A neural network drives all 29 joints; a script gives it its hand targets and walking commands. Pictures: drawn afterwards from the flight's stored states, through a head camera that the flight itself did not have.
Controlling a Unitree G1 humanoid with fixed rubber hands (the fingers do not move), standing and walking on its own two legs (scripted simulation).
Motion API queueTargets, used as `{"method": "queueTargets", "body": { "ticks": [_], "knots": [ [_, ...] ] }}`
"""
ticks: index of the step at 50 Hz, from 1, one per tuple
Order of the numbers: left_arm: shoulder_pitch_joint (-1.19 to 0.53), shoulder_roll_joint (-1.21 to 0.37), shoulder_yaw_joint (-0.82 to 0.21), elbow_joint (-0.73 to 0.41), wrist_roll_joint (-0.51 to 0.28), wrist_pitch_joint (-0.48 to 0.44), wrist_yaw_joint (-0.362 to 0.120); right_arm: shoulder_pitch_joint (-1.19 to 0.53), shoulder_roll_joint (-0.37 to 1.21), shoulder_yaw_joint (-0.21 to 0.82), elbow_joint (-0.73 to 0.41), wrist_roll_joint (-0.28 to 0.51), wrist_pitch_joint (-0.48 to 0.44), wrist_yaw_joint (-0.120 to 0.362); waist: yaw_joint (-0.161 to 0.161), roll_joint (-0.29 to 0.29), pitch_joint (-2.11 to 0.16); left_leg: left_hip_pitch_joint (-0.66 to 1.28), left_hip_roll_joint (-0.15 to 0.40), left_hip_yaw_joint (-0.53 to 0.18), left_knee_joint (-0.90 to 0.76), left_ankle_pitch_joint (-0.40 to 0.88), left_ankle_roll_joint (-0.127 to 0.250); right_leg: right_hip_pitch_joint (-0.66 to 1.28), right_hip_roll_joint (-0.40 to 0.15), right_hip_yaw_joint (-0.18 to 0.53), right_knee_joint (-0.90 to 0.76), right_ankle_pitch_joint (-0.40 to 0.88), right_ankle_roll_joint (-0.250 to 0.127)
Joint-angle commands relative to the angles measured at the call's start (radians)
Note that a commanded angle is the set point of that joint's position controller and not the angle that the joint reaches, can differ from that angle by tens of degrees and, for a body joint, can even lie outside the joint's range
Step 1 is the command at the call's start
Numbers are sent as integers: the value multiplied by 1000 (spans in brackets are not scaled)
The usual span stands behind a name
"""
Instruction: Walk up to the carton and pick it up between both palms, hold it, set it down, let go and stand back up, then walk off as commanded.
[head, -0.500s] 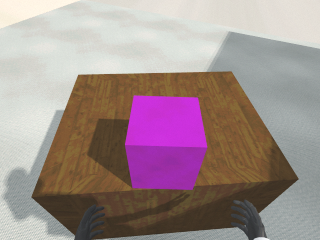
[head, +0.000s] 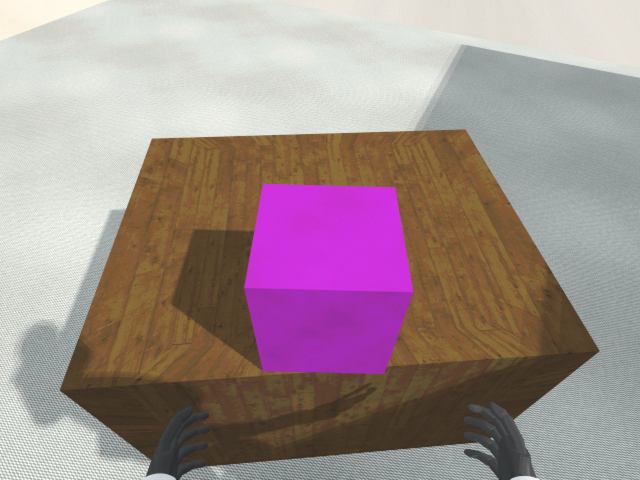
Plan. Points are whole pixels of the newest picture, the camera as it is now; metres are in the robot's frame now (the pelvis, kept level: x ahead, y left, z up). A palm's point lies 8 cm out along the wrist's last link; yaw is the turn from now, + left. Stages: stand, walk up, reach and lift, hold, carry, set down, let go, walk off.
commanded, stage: let go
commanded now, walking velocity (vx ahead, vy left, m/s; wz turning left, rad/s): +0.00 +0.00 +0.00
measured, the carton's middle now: (326, 283) +0.42 +0.02 -0.05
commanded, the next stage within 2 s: stand in 0.14 s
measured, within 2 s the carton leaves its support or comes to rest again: neither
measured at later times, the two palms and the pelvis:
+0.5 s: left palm out of the picture +0.12 +0.26 -0.10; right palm out of the picture +0.13 -0.27 -0.09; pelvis +0.00 -0.01 +0.00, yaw +0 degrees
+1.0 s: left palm out of the picture +0.10 +0.26 -0.11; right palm out of the picture +0.14 -0.26 -0.09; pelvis +0.00 +0.00 +0.00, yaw +0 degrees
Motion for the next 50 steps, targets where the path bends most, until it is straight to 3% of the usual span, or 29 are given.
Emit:
{"method": "queueTargets", "body": {
  "ticks": [1, 7, 8, 11, 13, 18, 23, 32, 50],
  "knots": [
    [-84, 156, -25, -136, 47, -9, -9, -84, -210, 80, -112, -122, -26, -8, 0, 56, -50, 331, 6, -2, -53, 311, -46, -244, -40, 1, -99, 274, 23],
    [-81, 164, -19, -145, 47, 4, -12, -88, -216, 82, -114, -122, -16, -6, 3, 63, -51, 324, 12, -4, -54, 306, -44, -251, -40, 0, -96, 268, 20],
    [-24, 270, 61, -25, 62, -40, 6, -14, -356, -2, -53, -194, 67, -59, 45, 84, -94, 138, 114, -89, 15, 396, -2, -115, -124, 89, 4, 187, 23],
    [-13, 270, 60, 14, 70, -64, 7, -57, -315, -2, -85, -192, 137, -84, 29, 35, -41, 52, 82, -86, 0, 186, 11, -130, -129, 119, -36, 100, 16],
    [-32, 266, 59, 27, 78, -75, 2, -55, -306, 3, -88, -182, 148, -81, 21, 39, -9, 21, 78, -101, -33, 126, 14, -140, -130, 121, -43, 74, 13],
    [-28, 283, 46, 75, 79, -88, -2, -59, -320, 1, -73, -178, 163, -72, 19, 56, -17, 44, 81, -112, -25, 124, 18, -146, -142, 139, -61, 92, 10],
    [-30, 321, 49, 108, 79, -97, -1, -48, -336, -4, -60, -172, 170, -66, 5, 57, -36, 84, 85, -111, -2, 209, 18, -133, -150, 146, -57, 205, 8],
    [-33, 326, 52, 154, 79, -103, -1, -41, -362, -6, -44, -169, 175, -67, 5, 56, -56, 108, 96, -114, -2, 285, 27, -96, -151, 136, -46, 287, 10],
    [-41, 335, 47, 210, 79, -106, -1, -48, -368, -7, -25, -164, 176, -65, 4, 89, -32, 100, 106, -125, -39, 254, 34, -96, -150, 134, -62, 242, 2]
  ]
}}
